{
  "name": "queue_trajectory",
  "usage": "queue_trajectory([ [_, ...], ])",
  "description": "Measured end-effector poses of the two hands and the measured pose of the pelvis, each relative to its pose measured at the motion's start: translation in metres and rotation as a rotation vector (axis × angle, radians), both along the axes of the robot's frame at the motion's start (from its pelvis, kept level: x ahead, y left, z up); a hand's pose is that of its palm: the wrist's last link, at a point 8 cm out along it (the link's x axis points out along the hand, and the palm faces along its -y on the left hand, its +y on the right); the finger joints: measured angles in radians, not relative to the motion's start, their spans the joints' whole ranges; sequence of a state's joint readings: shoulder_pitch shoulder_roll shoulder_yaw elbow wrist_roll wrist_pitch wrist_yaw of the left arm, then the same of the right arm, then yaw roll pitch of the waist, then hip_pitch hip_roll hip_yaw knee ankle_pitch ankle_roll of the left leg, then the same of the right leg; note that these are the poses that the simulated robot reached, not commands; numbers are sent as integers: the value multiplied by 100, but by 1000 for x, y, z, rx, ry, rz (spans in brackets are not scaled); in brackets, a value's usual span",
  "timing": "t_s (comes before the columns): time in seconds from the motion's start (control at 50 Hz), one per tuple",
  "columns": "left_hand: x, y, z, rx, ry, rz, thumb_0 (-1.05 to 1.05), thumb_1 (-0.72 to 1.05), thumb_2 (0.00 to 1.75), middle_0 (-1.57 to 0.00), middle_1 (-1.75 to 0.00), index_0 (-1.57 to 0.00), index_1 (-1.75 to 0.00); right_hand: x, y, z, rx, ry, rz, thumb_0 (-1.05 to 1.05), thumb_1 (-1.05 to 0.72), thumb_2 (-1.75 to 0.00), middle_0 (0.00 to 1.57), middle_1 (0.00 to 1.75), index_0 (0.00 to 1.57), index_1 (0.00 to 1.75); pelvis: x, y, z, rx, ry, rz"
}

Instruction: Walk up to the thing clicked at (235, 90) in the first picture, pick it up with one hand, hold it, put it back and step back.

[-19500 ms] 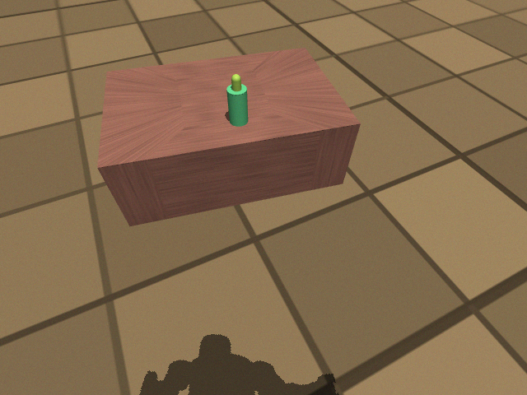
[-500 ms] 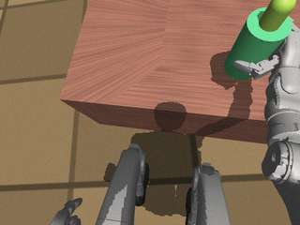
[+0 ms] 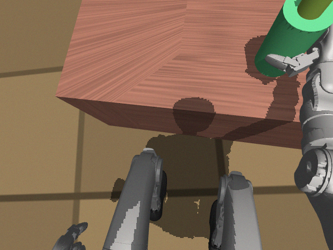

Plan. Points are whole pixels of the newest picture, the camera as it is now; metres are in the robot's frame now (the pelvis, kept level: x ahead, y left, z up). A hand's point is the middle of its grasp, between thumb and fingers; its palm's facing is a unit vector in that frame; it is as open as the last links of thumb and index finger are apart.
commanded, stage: lower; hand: right
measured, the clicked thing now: (295, 30) +0.56 -0.14 +0.04
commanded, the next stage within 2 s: loosen in 0.88 s
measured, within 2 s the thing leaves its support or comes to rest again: rests again in 0.96 s
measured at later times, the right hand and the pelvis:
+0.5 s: hand (286, 45) +0.57 -0.15 -0.02, palm faces +0.03 +1.00 -0.02, open 11.3 cm; pelvis -0.01 +0.00 -0.03, yaw +0 degrees
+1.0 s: hand (282, 47) +0.57 -0.15 -0.04, palm faces +0.05 +1.00 -0.03, open 11.3 cm; pelvis -0.01 +0.00 -0.05, yaw +0 degrees
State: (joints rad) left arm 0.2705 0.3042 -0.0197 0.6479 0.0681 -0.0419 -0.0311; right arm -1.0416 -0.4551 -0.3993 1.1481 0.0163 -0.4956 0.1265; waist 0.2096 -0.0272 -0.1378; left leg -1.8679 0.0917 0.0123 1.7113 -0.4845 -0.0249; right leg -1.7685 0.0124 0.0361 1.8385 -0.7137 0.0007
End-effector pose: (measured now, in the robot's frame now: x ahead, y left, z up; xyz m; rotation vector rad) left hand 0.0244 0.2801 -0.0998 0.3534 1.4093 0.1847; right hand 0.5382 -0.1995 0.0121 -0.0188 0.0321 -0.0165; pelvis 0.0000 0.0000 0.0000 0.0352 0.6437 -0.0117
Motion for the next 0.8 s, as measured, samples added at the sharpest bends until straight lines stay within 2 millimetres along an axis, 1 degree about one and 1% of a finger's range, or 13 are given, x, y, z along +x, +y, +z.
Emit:
queue_trajectory([
  [0.08,1,2,-10,-1,4,0,0,88,92,-20,-29,-20,-31,2,1,-9,1,7,-8,-1,61,-100,69,110,70,111,-2,1,-8,1,4,-2],
  [0.24,1,2,-23,3,5,0,0,88,91,-20,-29,-20,-31,5,2,-17,-3,8,-13,-1,61,-100,68,111,69,112,-4,1,-20,2,11,-3],
  [0.56,-9,-1,-36,8,49,-2,0,88,91,-20,-29,-20,-31,8,0,-37,0,4,-14,-1,61,-101,68,111,69,112,-8,-3,-37,8,17,-11],
  [0.8,-16,-6,-46,1,66,11,0,88,91,-21,-29,-20,-31,10,2,-46,-13,7,-18,-1,61,-100,69,111,70,111,-11,-5,-47,13,18,-13],
])
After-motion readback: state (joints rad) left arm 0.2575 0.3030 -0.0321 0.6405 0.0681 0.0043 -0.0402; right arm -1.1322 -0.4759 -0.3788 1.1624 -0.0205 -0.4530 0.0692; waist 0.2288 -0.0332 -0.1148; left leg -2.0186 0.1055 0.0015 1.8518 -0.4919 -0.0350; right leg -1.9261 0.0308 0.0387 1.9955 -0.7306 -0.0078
